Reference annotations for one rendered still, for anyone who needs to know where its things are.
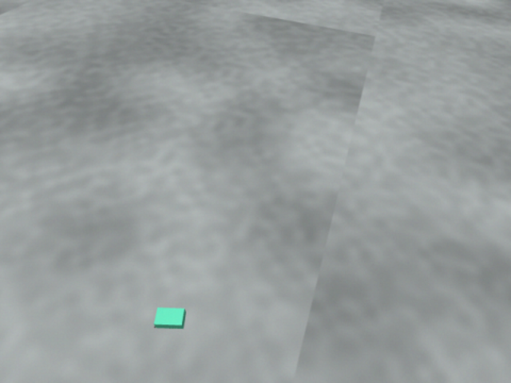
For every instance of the small box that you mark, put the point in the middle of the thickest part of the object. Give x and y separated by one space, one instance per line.
170 318

